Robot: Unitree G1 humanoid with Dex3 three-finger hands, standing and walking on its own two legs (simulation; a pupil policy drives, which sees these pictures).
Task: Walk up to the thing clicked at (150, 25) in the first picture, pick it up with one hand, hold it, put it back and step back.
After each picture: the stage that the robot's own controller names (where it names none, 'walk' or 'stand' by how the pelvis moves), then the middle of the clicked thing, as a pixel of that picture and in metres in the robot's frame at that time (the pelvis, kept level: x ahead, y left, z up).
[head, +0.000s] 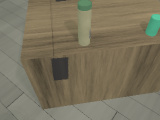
stand; (153, 25) +0.82 -0.42 -0.09
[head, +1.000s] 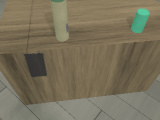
sink last; (139, 21) +0.76 -0.30 -0.05
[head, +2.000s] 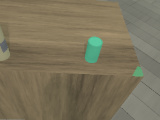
sink last; (93, 50) +0.57 -0.04 -0.06
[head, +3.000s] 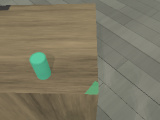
stand; (41, 66) +0.47 +0.21 -0.06
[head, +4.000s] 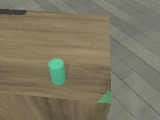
stand; (57, 72) +0.48 +0.14 -0.09
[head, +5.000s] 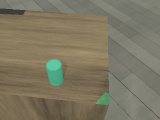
stand; (55, 72) +0.47 +0.14 -0.09
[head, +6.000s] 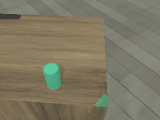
stand; (52, 76) +0.46 +0.16 -0.09
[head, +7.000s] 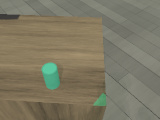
stand; (51, 76) +0.46 +0.16 -0.09
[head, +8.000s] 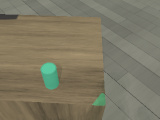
rise first; (50, 76) +0.46 +0.17 -0.09
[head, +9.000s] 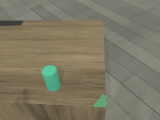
rise first; (51, 78) +0.46 +0.19 -0.09
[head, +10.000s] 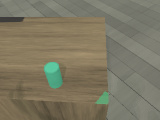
go down; (53, 75) +0.46 +0.18 -0.09
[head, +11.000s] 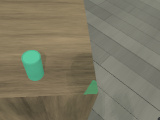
go down; (33, 66) +0.46 +0.18 -0.04
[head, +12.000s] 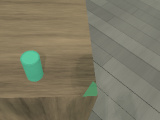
approach; (32, 66) +0.45 +0.18 -0.03
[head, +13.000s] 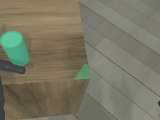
close in; (16, 49) +0.47 +0.19 +0.00
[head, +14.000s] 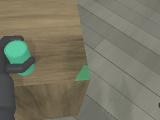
lift; (20, 59) +0.44 +0.17 +0.00
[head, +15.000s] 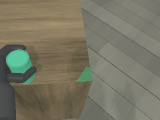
lift; (22, 67) +0.41 +0.18 +0.00
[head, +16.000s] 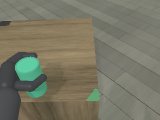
lift; (32, 78) +0.33 +0.17 +0.11
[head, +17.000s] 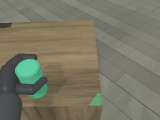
hold; (32, 79) +0.32 +0.17 +0.11
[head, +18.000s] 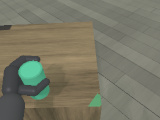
hold; (35, 81) +0.33 +0.16 +0.10
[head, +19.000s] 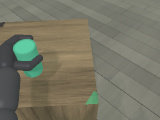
crouch; (29, 59) +0.40 +0.18 +0.12
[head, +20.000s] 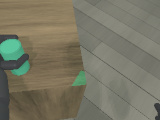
lower; (15, 58) +0.45 +0.19 +0.00
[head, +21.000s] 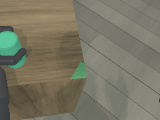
lower; (11, 50) +0.47 +0.19 +0.01
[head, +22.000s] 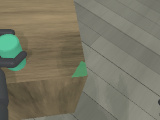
lower; (12, 53) +0.46 +0.19 +0.01
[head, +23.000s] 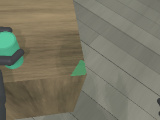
lower; (9, 51) +0.47 +0.19 +0.01
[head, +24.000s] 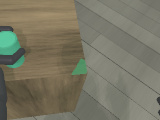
rest; (10, 50) +0.47 +0.19 +0.01
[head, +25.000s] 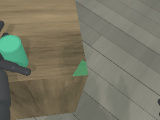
withdraw; (14, 54) +0.46 +0.18 +0.01
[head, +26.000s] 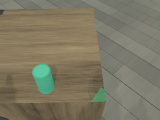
sink last; (44, 79) +0.41 +0.17 -0.04
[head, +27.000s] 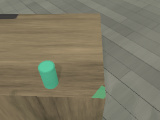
stand; (48, 75) +0.45 +0.18 -0.04
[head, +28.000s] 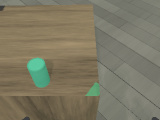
stand; (39, 73) +0.43 +0.19 -0.03
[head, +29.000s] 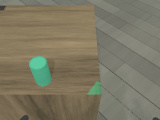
stand; (41, 71) +0.44 +0.19 -0.03
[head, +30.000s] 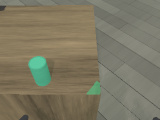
stand; (40, 71) +0.44 +0.19 -0.02
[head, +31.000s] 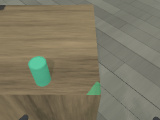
stand; (40, 71) +0.44 +0.19 -0.02
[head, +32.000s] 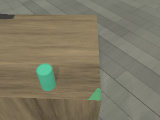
stand; (46, 77) +0.45 +0.18 -0.07
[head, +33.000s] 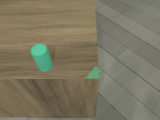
walk; (42, 58) +0.49 +0.20 -0.06
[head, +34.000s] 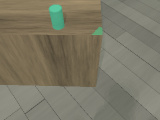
walk; (57, 17) +0.76 +0.16 -0.06
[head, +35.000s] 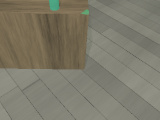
stand; (53, 0) +1.06 +0.21 -0.07
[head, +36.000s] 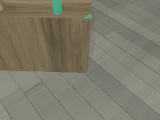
stand; (57, 4) +1.03 +0.19 -0.08
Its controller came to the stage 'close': yes
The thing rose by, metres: 0.20
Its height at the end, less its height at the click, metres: +0.00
